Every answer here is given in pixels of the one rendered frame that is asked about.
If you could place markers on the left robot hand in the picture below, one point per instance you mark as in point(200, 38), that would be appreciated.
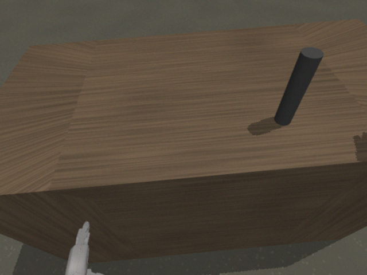
point(78, 256)

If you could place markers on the can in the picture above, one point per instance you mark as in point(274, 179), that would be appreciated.
point(304, 70)

